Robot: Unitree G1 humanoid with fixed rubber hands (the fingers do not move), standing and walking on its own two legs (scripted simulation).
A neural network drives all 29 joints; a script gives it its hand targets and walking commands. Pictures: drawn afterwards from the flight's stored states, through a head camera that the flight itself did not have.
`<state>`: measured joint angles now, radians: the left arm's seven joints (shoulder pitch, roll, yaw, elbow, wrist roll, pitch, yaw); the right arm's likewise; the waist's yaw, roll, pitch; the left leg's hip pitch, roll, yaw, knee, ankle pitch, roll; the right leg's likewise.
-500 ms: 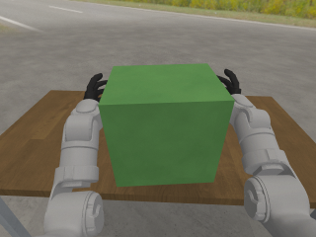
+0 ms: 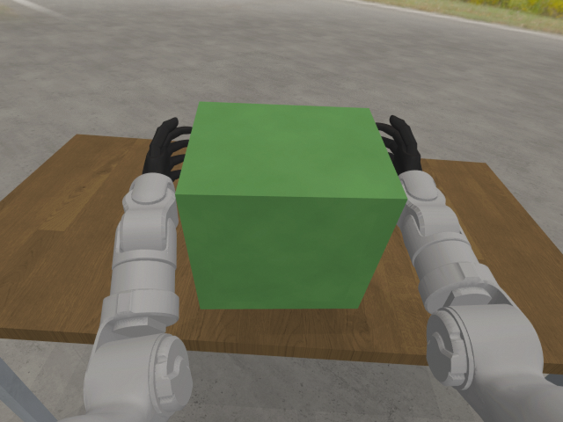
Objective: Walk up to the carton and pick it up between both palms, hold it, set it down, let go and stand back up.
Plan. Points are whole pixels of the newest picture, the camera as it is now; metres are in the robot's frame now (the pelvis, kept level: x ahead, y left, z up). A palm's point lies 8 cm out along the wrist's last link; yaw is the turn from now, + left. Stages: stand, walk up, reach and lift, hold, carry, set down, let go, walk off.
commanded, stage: set down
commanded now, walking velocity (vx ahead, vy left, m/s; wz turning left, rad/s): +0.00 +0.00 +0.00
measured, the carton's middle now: (282, 210) +0.40 +0.02 +0.16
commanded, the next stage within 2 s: none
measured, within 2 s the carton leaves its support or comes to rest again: neither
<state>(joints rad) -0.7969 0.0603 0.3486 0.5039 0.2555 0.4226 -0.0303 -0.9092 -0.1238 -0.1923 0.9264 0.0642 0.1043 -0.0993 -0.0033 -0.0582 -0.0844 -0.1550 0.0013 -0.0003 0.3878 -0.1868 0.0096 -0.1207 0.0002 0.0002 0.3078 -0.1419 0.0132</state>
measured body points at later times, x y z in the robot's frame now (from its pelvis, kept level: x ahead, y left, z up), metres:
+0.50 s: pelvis +0.00 +0.00 +0.00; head -0.04 +0.02 +0.45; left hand +0.41 +0.19 +0.19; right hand +0.42 -0.15 +0.19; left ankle +0.02 +0.11 -0.75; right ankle +0.02 -0.13 -0.75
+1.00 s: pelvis +0.02 +0.00 +0.00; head +0.00 +0.02 +0.45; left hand +0.43 +0.18 +0.16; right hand +0.44 -0.16 +0.17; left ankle +0.02 +0.11 -0.75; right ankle +0.02 -0.13 -0.75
